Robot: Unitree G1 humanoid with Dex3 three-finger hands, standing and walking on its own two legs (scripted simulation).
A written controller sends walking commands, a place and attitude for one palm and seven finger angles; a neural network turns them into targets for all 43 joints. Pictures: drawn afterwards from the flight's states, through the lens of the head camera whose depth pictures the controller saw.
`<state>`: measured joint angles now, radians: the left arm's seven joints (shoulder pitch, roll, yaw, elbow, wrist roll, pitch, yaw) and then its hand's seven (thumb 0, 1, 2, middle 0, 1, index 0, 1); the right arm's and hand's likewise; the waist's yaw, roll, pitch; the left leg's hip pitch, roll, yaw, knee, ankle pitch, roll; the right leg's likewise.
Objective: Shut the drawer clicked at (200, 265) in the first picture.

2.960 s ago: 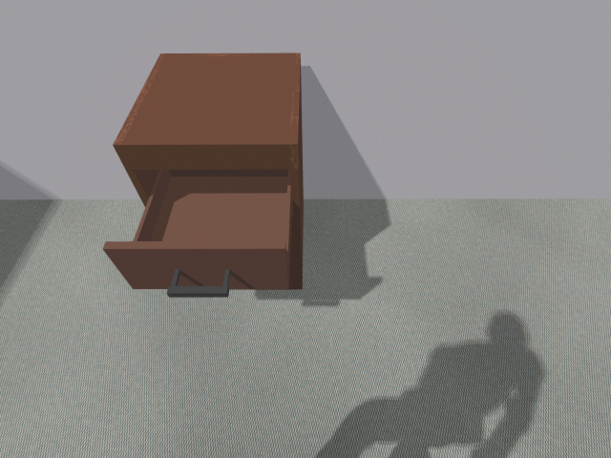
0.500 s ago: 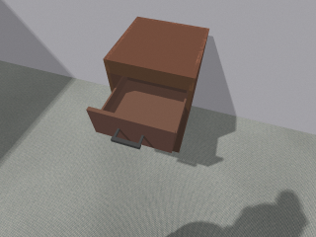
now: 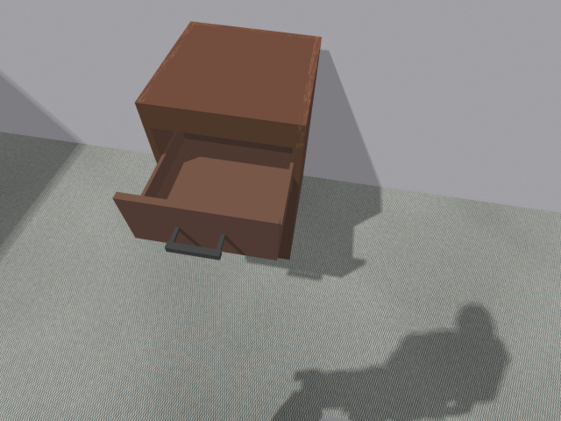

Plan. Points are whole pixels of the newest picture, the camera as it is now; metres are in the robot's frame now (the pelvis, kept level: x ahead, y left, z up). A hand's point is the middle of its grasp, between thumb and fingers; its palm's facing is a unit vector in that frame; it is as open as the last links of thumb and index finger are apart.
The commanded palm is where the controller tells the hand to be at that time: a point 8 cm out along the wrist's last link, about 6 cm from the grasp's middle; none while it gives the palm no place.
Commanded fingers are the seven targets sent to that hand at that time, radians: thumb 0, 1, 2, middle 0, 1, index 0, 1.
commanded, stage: take the last steps up to it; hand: left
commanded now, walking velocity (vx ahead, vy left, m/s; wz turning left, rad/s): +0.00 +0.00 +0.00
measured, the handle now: (196, 243) +0.50 +0.23 -0.24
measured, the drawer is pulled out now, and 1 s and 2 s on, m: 0.24 0.24 0.24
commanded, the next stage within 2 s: come to a stop and stand still in 0.38 s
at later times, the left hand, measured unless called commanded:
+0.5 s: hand out of the picture +0.09 +0.16 -0.17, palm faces +0.00 -0.98 -0.20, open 7.3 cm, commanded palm none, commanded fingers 0.00 0.90 0.90 -0.20 -0.30 -0.20 -0.30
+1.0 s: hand (183, 405) +0.16 +0.17 -0.17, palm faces +0.04 -0.97 -0.24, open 7.4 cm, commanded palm none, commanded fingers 0.00 0.90 0.90 -0.20 -0.30 -0.20 -0.30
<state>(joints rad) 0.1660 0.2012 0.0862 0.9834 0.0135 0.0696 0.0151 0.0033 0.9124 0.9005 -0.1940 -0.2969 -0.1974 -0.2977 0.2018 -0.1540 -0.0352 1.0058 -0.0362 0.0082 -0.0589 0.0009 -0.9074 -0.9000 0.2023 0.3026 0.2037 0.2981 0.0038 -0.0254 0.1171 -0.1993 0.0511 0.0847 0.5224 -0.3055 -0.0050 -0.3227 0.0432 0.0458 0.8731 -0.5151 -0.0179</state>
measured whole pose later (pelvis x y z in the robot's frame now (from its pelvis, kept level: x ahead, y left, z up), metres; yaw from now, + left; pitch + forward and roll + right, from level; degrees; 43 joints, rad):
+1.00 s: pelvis +0.08 -0.02 +0.00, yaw -1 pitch +0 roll +1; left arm 0.13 0.18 0.06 1.02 0.01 0.04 0.05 0.00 0.91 0.90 -0.20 -0.30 -0.20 -0.30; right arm 0.17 -0.16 -0.05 1.01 -0.03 0.02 -0.05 0.00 -0.91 -0.90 0.20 0.30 0.20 0.30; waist 0.00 -0.03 0.14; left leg -0.16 0.00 0.06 0.48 -0.31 0.01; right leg -0.27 -0.02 -0.02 0.74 -0.47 -0.02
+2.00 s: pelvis +0.07 -0.02 +0.00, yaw -1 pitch -1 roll +0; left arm 0.29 0.16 -0.03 1.11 0.01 -0.02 0.03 0.00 0.91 0.90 -0.19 -0.30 -0.20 -0.30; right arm 0.31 -0.14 0.03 1.12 -0.01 -0.02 -0.03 0.00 -0.91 -0.90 0.20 0.30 0.20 0.30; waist 0.00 -0.01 0.02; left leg -0.16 0.01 0.07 0.45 -0.27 0.01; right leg -0.18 0.00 0.01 0.47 -0.28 0.00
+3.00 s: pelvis +0.13 +0.02 -0.01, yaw -5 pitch -1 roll +0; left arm 0.28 0.15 0.02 1.06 0.02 -0.04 0.04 0.00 0.91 0.90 -0.19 -0.30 -0.20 -0.30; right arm 0.36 -0.17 0.01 1.10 -0.01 0.00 -0.02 0.00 -0.91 -0.90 0.20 0.30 0.20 0.30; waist 0.01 0.04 0.05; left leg -0.16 0.00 0.13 0.70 -0.47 0.03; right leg -0.23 -0.05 -0.13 0.62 -0.35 -0.02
